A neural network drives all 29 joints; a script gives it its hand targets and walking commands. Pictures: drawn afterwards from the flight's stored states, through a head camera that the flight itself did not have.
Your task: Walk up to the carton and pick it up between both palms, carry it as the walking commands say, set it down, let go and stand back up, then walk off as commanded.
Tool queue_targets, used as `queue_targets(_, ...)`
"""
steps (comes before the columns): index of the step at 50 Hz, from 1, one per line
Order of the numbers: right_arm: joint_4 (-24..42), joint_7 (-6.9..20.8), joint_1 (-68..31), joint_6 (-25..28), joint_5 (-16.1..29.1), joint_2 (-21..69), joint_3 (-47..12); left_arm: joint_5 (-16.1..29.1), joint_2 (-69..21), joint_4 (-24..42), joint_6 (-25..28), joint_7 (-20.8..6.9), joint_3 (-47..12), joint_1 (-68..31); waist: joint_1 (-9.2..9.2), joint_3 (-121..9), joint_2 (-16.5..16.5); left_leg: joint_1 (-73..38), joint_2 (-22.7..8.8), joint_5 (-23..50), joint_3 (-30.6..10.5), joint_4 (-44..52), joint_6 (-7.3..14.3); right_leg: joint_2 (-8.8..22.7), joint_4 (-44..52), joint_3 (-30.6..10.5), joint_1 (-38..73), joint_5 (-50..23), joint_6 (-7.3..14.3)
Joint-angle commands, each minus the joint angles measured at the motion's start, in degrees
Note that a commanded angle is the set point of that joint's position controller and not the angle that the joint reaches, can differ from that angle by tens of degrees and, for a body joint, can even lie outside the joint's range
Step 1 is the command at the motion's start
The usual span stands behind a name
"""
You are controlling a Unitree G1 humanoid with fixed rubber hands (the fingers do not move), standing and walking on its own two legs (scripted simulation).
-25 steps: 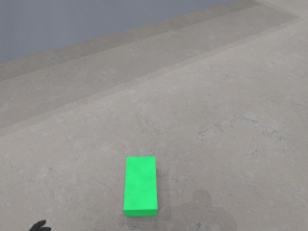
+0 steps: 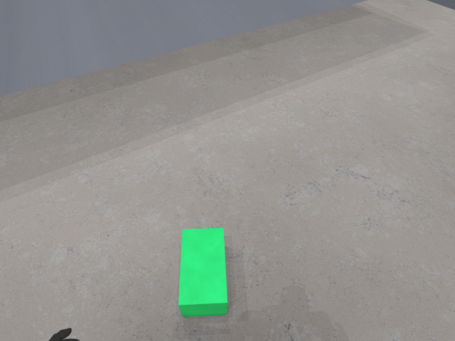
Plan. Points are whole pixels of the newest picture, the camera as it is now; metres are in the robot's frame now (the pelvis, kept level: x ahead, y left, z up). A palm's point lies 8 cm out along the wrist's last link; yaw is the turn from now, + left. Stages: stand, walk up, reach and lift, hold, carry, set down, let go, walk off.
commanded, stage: walk up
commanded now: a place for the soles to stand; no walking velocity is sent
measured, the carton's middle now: (203, 271) +0.50 +0.07 -0.69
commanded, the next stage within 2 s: reach and lift in 1.38 s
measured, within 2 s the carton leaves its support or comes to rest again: neither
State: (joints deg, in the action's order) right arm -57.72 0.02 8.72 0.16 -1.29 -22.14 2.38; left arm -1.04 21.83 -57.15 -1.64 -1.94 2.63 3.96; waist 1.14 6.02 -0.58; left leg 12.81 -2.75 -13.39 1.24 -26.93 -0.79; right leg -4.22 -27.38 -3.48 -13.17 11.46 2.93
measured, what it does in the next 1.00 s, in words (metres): stands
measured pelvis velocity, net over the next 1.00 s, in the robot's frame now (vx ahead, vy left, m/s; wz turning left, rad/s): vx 0.02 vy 0.01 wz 0.00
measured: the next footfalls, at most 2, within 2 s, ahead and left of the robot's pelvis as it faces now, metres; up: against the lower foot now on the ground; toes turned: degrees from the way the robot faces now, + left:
none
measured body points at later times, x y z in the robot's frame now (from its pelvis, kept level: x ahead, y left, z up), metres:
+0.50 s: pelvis +0.02 +0.01 +0.00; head +0.05 +0.00 +0.45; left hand +0.12 +0.33 -0.11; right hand +0.14 -0.31 -0.12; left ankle +0.04 +0.15 -0.74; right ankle +0.04 -0.09 -0.74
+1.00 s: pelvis +0.02 +0.01 +0.00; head +0.06 +0.01 +0.45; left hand +0.16 +0.32 -0.11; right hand +0.11 -0.32 -0.12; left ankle +0.04 +0.15 -0.74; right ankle +0.04 -0.09 -0.74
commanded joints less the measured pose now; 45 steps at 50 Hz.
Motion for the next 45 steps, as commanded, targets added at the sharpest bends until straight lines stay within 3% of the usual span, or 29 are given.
queue_targets(1,2.83,-0.34,-1.92,1.56,0.07,-12.71,2.38,0.2,12.33,3.47,1.34,0.59,2.6,-2.33,-0.65,-4.5,1.26,-3.53,-5.41,-7.53,-8.0,7.4,3.65,7.13,7.02,-8.61,-5.15,9.79,1.05)
queue_targets(2,2.97,-0.42,-2.66,1.9,-0.12,-12.48,2.14,0.57,11.25,3.12,1.22,0.46,2.82,-1.02,-1.89,-5.38,3.34,-2.78,-6.13,-2.4,-8.52,6.8,4.59,6.68,5.5,-8.42,-2.52,4.51,0.92)
queue_targets(4,3.68,-0.77,-1.24,1.95,-0.3,-13.24,2.42,0.46,12.13,4.09,1.43,0.1,2.98,-1.28,-1.14,-6.75,3.64,-2.09,-5.3,-0.36,-6.53,4.51,4.11,7.43,5.39,-8.43,-0.28,1.76,1.64)
queue_targets(5,3.61,-0.79,-1.09,1.99,0.24,-12.63,2.29,0.4,12.01,3.51,1.32,0.22,2.76,-1.33,-1.6,-7.13,-0.29,-1.44,-5.07,-1.27,-7.15,4.64,4.26,7.62,5.18,-8.61,0.33,0.9,1.71)
queue_targets(7,3.7,-0.49,-2.05,1.94,-0.31,-12.19,1.89,0.35,10.91,4.83,1.25,0.32,2.37,-2.37,-1.48,-4.9,3.94,-0.77,-5.08,-2.84,-8.14,6.51,4.29,7.18,4.31,-8.65,-1.9,2.39,1.68)
queue_targets(9,4.0,-0.46,-1.92,1.84,-0.36,-13.49,2.16,0.12,11.05,3.41,0.76,-0.19,2.51,-1.18,-1.43,-4.7,1.74,0.17,-6.59,-10.89,-8.42,8.1,4.1,6.18,4.82,-7.26,-2.45,6.7,0.98)
queue_targets(10,4.25,-0.59,-1.98,1.95,-0.33,-14.12,2.48,0.31,10.92,4.01,0.83,-0.05,2.28,-1.4,-0.95,-3.43,5.97,0.0,-6.05,-7.25,-8.45,8.56,4.1,5.84,2.0,-6.39,-3.19,2.99,0.86)
queue_targets(11,4.09,-0.69,-2.61,2.06,0.01,-13.4,2.04,0.4,11.35,3.13,0.84,0.16,1.91,-1.5,-0.97,-4.15,3.52,-1.46,-7.18,-1.93,-9.2,8.18,4.62,5.77,2.08,-6.26,-2.6,0.02,0.58)
queue_targets(12,4.54,-0.82,-1.66,2.16,-0.22,-14.46,2.15,0.29,11.64,2.11,0.8,0.15,2.32,0.39,-1.34,-6.03,4.2,-3.09,-7.66,1.41,-7.58,7.14,4.94,5.97,1.25,-4.9,-1.06,-1.86,0.23)
queue_targets(13,4.43,-0.9,-1.12,2.18,0.19,-14.37,2.09,0.3,11.21,2.14,1.07,0.47,2.35,0.88,-1.41,-9.22,2.46,-3.84,-8.98,6.4,-10.69,5.19,6.75,6.05,0.18,-5.12,-0.01,-4.81,0.58)
queue_targets(15,4.46,-0.81,-0.54,1.81,0.49,-13.63,2.34,0.31,11.73,2.06,1.07,0.29,2.55,0.18,-1.05,-7.54,-0.63,-2.84,-7.86,3.82,-7.46,5.02,5.08,6.76,1.54,-5.81,0.18,-6.03,0.98)
queue_targets(16,4.59,-0.67,-1.93,1.88,0.27,-13.53,2.23,0.86,11.03,2.49,0.96,0.36,1.87,0.56,-1.31,-8.8,3.66,-4.08,-7.18,3.72,-7.62,4.93,5.43,7.5,2.16,-6.73,1.22,-6.6,0.91)
queue_targets(17,4.69,-0.88,-2.79,1.65,0.6,-12.88,2.07,0.65,12.31,1.71,1.12,0.63,2.36,0.31,-1.47,-8.11,-0.31,-5.16,-6.24,4.66,-6.78,4.06,4.97,8.01,2.48,-7.94,-0.34,-8.29,1.43)
queue_targets(18,5.96,-0.96,-0.29,1.78,0.89,-13.14,2.35,0.58,12.4,3.59,1.31,0.36,2.66,-0.72,-0.6,-9.15,1.3,-5.12,-5.26,8.25,-5.44,1.46,4.47,8.63,1.29,-7.78,0.7,-11.86,2.05)
queue_targets(19,4.99,-1.03,-2.32,1.57,0.83,-12.1,2.17,0.99,11.83,3.18,1.33,0.51,2.28,-0.23,-0.6,-8.62,2.67,-6.75,-5.17,8.4,-5.49,1.6,4.12,9.11,2.95,-8.4,-1.32,-9.98,2.49)
queue_targets(20,4.64,-0.96,-1.69,1.44,0.76,-13.19,2.33,0.5,12.18,3.32,1.3,0.51,1.98,-2.2,-0.21,-10.09,-0.02,-7.38,-5.47,8.47,-6.78,1.84,4.55,8.5,2.35,-8.22,-0.54,-11.42,2.27)
queue_targets(21,5.28,-0.9,-1.71,1.49,0.42,-13.51,2.43,0.54,12.35,4.2,1.27,0.42,2.0,-2.94,0.24,-8.71,1.61,-6.2,-5.3,9.0,-5.52,1.92,4.25,8.28,1.27,-7.01,-1.73,-10.91,2.25)
queue_targets(23,4.75,-0.98,-2.51,1.16,0.52,-13.57,2.25,0.53,12.86,3.55,1.19,0.61,2.21,-1.55,0.45,-7.63,0.31,-6.11,-5.92,6.62,-6.38,2.19,4.45,7.85,2.48,-7.25,-2.48,-8.88,1.81)
queue_targets(25,5.04,-0.75,-3.03,1.0,0.71,-12.63,2.34,0.52,12.75,3.89,1.41,0.81,2.43,-0.87,-0.83,-8.8,-0.8,-6.29,-5.28,7.35,-5.64,0.77,4.86,8.79,3.75,-8.72,-1.75,-8.21,1.92)
queue_targets(26,4.59,-0.62,-3.69,0.97,0.97,-11.46,1.93,0.47,12.84,3.4,1.38,0.78,2.16,-1.2,-0.22,-8.23,-1.31,-7.29,-4.92,5.65,-4.34,1.85,3.33,9.55,4.63,-8.18,-2.05,-6.58,2.28)
queue_targets(30,4.35,-0.75,-3.53,0.91,0.48,-12.38,2.07,0.5,12.14,4.59,1.36,0.52,1.88,-2.11,0.07,-9.63,-2.28,-7.73,-4.19,4.73,-4.52,1.43,3.57,9.32,5.19,-9.08,-2.27,-6.49,2.34)
queue_targets(31,4.51,-0.77,-4.88,1.08,0.93,-12.61,1.93,0.59,12.77,4.22,1.25,0.59,2.15,-2.83,-0.4,-7.92,-0.35,-6.82,-3.68,4.42,-3.96,0.61,3.69,9.77,5.92,-9.43,-2.38,-7.9,2.4)
queue_targets(32,4.66,-0.72,-4.57,0.8,0.76,-11.6,1.6,0.48,12.84,4.35,1.39,0.79,2.33,-1.85,-1.12,-7.89,-2.11,-5.66,-3.6,4.38,-3.71,0.42,3.46,9.67,6.29,-8.93,-2.13,-5.71,2.23)
queue_targets(35,3.97,-0.65,-4.03,0.97,0.88,-11.58,1.77,0.13,12.62,4.66,1.54,0.82,2.24,-3.0,-0.18,-7.25,-2.93,-6.11,-3.63,6.05,-3.34,1.94,2.81,10.02,6.54,-9.9,-1.02,-7.51,2.47)
queue_targets(38,4.32,-0.49,-3.08,1.34,0.23,-12.19,1.91,0.5,12.92,5.15,1.49,0.85,2.21,-2.2,-0.58,-8.75,0.22,-8.26,-4.03,9.49,-4.18,2.75,2.64,9.41,5.61,-7.59,-0.53,-8.72,1.58)
queue_targets(41,4.95,-0.44,-4.57,1.1,0.92,-10.82,1.51,0.57,13.42,4.44,1.23,0.74,2.62,-2.57,-1.19,-7.36,-1.64,-6.39,-3.08,2.36,-3.22,1.98,2.94,9.68,8.23,-8.87,-0.95,-4.74,1.14)
queue_targets(42,4.74,-0.6,-2.69,1.24,0.52,-10.71,1.24,0.11,13.27,4.68,1.48,0.47,2.75,-4.26,0.51,-8.24,-1.51,-6.3,-2.74,3.06,-3.29,2.5,2.77,10.09,7.78,-9.66,-0.49,-3.34,1.45)
queue_targets(44,3.58,-0.7,-2.76,1.44,0.3,-12.31,1.61,0.4,12.96,4.77,1.12,0.76,2.51,-3.26,-0.43,-7.55,0.86,-5.27,-4.4,4.87,-5.59,4.45,4.0,8.46,5.74,-8.33,-0.62,-4.29,1.59)
queue_targets(45,3.78,-0.75,-2.59,1.47,0.71,-12.49,1.84,0.69,12.97,4.8,1.09,0.81,2.98,-3.08,-0.93,-6.98,-0.92,-4.68,-5.56,4.05,-6.51,5.08,4.16,7.82,4.82,-7.03,-0.16,-3.75,1.19)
